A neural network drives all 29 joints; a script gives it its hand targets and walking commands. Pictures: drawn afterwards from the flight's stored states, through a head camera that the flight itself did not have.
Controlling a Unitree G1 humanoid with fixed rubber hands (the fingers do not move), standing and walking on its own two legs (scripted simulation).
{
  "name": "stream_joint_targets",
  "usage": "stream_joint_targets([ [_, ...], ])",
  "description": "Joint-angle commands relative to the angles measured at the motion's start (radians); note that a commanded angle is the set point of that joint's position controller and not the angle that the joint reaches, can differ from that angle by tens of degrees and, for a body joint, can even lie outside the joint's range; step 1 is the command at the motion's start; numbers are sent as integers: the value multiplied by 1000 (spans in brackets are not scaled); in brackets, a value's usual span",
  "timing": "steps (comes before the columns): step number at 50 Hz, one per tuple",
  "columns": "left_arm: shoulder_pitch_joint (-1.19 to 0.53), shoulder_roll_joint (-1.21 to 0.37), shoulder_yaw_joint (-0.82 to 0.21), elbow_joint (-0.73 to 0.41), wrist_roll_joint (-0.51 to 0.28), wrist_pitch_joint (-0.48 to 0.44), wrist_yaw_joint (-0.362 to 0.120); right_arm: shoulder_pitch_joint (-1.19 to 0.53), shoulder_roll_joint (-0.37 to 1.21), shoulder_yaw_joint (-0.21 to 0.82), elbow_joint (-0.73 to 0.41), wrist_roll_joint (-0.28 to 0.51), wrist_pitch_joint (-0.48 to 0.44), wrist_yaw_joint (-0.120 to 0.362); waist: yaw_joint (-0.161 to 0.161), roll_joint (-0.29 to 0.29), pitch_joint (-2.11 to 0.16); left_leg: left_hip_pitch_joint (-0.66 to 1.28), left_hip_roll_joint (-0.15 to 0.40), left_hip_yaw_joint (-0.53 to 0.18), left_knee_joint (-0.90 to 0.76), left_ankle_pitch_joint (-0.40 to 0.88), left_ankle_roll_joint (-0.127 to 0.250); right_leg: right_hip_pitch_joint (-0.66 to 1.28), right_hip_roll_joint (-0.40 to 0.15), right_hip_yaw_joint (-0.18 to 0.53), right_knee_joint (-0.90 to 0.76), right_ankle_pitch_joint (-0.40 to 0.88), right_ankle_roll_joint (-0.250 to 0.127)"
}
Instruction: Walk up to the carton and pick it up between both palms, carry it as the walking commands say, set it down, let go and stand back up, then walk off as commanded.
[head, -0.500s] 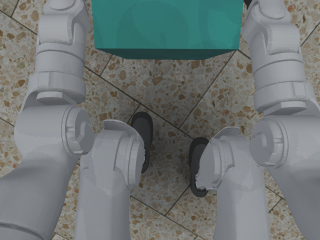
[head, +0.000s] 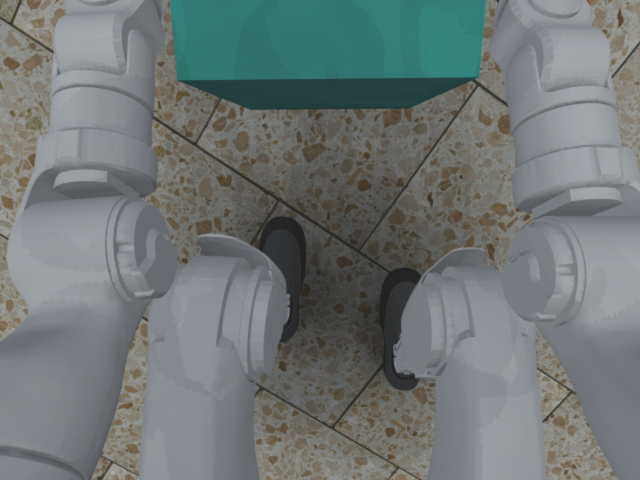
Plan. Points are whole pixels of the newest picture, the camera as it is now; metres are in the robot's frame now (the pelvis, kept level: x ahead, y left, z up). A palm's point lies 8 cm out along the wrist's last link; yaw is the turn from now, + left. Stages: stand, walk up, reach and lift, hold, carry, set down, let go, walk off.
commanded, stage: set down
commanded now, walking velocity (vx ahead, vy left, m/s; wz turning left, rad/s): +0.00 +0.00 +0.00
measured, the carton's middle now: out of the picture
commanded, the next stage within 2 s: none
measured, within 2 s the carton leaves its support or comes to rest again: neither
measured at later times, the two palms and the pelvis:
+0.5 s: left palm out of the picture +0.54 +0.24 -0.15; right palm out of the picture +0.57 -0.09 -0.15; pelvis +0.00 +0.00 +0.00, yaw +0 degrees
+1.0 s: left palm out of the picture +0.54 +0.24 -0.16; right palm out of the picture +0.57 -0.09 -0.15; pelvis +0.00 +0.00 +0.00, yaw +0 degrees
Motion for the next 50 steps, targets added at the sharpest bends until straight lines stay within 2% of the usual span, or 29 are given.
stream_joint_targets([
  [1, -471, -915, -327, -59, -94, -6, -273, -547, 872, 361, -57, 81, -7, 257, 37, -7, -1017, 774, -99, -29, -59, 198, -12, 238, 48, 48, -243, 175, 13],
  [21, -428, -871, -262, 16, -48, 5, -290, -471, 826, 292, 15, 9, 13, 266, 25, -12, -849, 713, -92, -33, -51, 107, -10, 224, 44, 58, -238, 100, 12],
  [29, -413, -841, -240, 31, -30, -1, -282, -448, 793, 266, 28, -17, 9, 262, 20, -4, -835, 724, -90, -32, -46, 105, -14, 226, 45, 54, -234, 95, 15],
  [34, -392, -763, -216, 36, -22, -14, -257, -429, 708, 240, 30, -28, -5, 244, 21, 4, -850, 747, -86, -30, -45, 116, -21, 237, 43, 52, -232, 102, 18],
  [38, -373, -647, -186, 45, -15, -34, -219, -411, 590, 212, 31, -36, -25, 215, 24, 15, -874, 774, -79, -29, -44, 126, -29, 254, 39, 51, -230, 110, 25],
  [41, -358, -497, -149, 49, -11, -58, -172, -385, 448, 179, 35, -40, -43, 178, 25, 20, -896, 794, -72, -28, -47, 133, -38, 279, 35, 50, -232, 118, 31],
  [44, -325, -238, -90, 58, -16, -96, -93, -347, 196, 133, 39, -32, -65, 110, 24, 22, -932, 824, -63, -27, -56, 145, -48, 325, 26, 48, -239, 136, 41],
  [47, -282, 84, -38, 73, -46, -148, 16, -313, -132, 98, 56, 12, -98, 16, 16, 37, -992, 887, -54, -34, -60, 181, -59, 370, 13, 43, -238, 171, 52],
  [50, -326, 171, -55, 72, -96, -185, 72, -348, -189, 138, 65, 73, -125, -28, 18, 61, -1090, 978, -51, -53, -41, 277, -58, 363, 6, 49, -225, 236, 56],
])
